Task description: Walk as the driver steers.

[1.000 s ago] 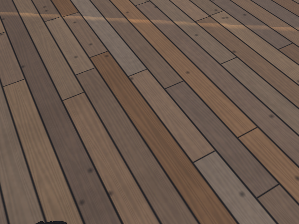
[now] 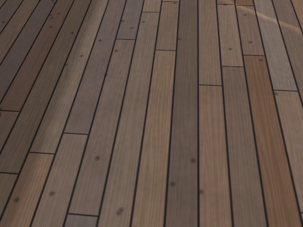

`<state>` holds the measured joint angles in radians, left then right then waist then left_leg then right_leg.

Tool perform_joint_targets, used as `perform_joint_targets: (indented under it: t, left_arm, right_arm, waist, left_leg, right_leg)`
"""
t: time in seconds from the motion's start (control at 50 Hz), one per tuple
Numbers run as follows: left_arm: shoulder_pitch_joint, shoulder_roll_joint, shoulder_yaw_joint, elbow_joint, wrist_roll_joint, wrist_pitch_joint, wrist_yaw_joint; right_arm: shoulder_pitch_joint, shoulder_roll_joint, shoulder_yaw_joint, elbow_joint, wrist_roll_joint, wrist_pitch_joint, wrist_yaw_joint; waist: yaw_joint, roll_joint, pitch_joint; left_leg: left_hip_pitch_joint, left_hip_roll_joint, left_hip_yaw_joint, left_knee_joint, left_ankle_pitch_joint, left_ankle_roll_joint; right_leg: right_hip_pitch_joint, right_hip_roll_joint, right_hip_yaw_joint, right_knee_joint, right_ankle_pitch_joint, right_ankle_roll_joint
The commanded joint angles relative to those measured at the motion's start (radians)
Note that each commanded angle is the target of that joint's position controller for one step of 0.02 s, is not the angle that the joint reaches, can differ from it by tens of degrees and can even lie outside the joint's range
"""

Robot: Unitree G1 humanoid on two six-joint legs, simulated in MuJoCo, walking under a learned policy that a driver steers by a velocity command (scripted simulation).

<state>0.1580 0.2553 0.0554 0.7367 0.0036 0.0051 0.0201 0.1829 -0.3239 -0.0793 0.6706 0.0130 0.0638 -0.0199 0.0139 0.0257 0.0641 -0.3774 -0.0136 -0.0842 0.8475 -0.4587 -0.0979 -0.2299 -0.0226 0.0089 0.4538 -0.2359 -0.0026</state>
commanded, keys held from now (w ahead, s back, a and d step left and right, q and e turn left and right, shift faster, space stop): no key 1.00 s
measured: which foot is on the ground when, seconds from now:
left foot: up 0.00-0.06, down 0.08-1.00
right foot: down 0.00-1.00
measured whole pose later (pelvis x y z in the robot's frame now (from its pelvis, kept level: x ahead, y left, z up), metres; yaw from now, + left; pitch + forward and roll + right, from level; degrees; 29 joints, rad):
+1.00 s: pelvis +0.01 +0.03 +0.00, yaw +1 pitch -2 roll +0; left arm 0.21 0.25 0.03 1.06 0.00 0.00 0.05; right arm 0.23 -0.24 -0.03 0.94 0.00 0.01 -0.03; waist 0.01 0.00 0.04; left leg -0.16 -0.03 -0.04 0.48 -0.29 0.01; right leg -0.17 -0.06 0.01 0.46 -0.26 0.06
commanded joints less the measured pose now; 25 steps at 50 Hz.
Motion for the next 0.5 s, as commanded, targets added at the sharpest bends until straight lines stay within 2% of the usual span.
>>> perform_joint_targets:
  t: [0.02,0.04,0.06,0.08,0.1,0.12,0.14,0.16,0.18,0.22,0.36,0.5]
  left_arm:
    - [-0.025,0.196,0.044,-0.051,-0.012,-0.003,-0.003]
    - [-0.033,0.189,0.038,-0.047,-0.02,-0.002,-0.005]
    - [-0.004,0.17,0.03,-0.031,-0.027,-0.006,-0.006]
    - [0.037,0.145,0.018,-0.017,-0.012,-0.018,-0.011]
    - [0.072,0.096,0.001,-0.028,0.025,-0.034,-0.02]
    - [0.021,0.092,-0.004,-0.029,0.026,-0.035,-0.014]
    - [-0.008,0.118,-0.001,-0.024,0.024,-0.032,-0.011]
    - [-0.024,0.12,-0.001,-0.016,0.023,-0.03,-0.009]
    - [-0.022,0.134,0.003,-0.004,0.019,-0.024,-0.004]
    - [-0.006,0.137,0.003,0.009,0.013,-0.019,0.0]
    - [0.027,0.136,0.003,0.084,0.008,-0.022,0.006]
    - [0.041,0.145,0.004,0.147,0.004,-0.022,0.015]
  right_arm:
    - [-0.015,-0.058,-0.007,-0.073,0.001,-0.018,0.006]
    - [0.022,-0.054,-0.007,-0.053,-0.001,-0.019,0.008]
    - [0.041,-0.059,-0.007,-0.042,-0.008,-0.02,0.01]
    - [0.047,-0.098,-0.01,-0.051,-0.015,-0.021,0.004]
    - [0.03,-0.184,-0.024,-0.062,-0.027,-0.017,-0.006]
    - [-0.018,-0.098,0.0,-0.061,-0.037,-0.025,0.004]
    - [-0.058,-0.049,0.015,-0.069,-0.04,-0.037,0.014]
    - [-0.047,-0.045,0.015,-0.055,-0.043,-0.045,0.016]
    - [-0.034,-0.062,0.013,-0.05,-0.042,-0.053,0.017]
    - [-0.017,-0.062,0.018,-0.034,-0.036,-0.064,0.016]
    - [-0.009,-0.042,0.025,-0.007,-0.031,-0.065,0.01]
    - [0.002,-0.035,0.023,0.04,-0.026,-0.065,0.01]
  waist:
    - [0.009,-0.222,-0.135]
    - [-0.015,-0.209,-0.129]
    - [-0.026,-0.185,-0.119]
    - [-0.011,-0.116,-0.147]
    - [0.043,0.114,-0.176]
    - [0.023,0.157,-0.166]
    - [0.02,0.108,-0.129]
    - [0.007,0.106,-0.119]
    - [-0.005,0.105,-0.092]
    - [0.002,0.094,-0.058]
    - [-0.001,0.019,-0.058]
    - [0.0,-0.008,-0.073]
  left_leg:
    - [0.086,-0.005,0.08,-0.238,0.078,0.013]
    - [0.158,-0.012,0.097,-0.38,0.192,0.032]
    - [0.242,-0.014,0.089,-0.522,0.312,0.061]
    - [0.368,0.061,-0.011,-0.523,0.457,0.094]
    - [0.409,0.213,-0.172,-0.463,0.659,0.173]
    - [0.249,0.249,-0.193,-0.477,0.55,0.256]
    - [0.215,0.191,-0.155,-0.485,0.407,0.237]
    - [0.208,0.146,-0.125,-0.485,0.322,0.2]
    - [0.191,0.127,-0.113,-0.492,0.301,0.179]
    - [0.166,0.117,-0.109,-0.491,0.322,0.163]
    - [0.182,0.093,-0.086,-0.479,0.364,0.161]
    - [0.201,0.071,-0.056,-0.465,0.428,0.157]
  right_leg:
    - [0.118,-0.205,0.168,-0.067,0.438,-0.217]
    - [0.091,-0.194,0.158,-0.047,0.42,-0.199]
    - [0.051,-0.177,0.146,-0.035,0.367,-0.157]
    - [-0.029,-0.149,0.122,-0.004,0.258,-0.083]
    - [-0.11,-0.049,0.018,0.083,0.03,0.002]
    - [-0.027,-0.04,0.012,0.033,-0.103,0.043]
    - [0.012,-0.04,0.01,0.014,-0.023,0.058]
    - [0.021,-0.034,0.003,0.01,0.035,0.063]
    - [0.019,-0.032,0.001,0.015,0.06,0.066]
    - [0.028,-0.041,0.012,-0.006,0.089,0.065]
    - [0.051,-0.048,0.011,-0.031,0.123,0.075]
    - [0.072,-0.052,0.008,-0.038,0.15,0.076]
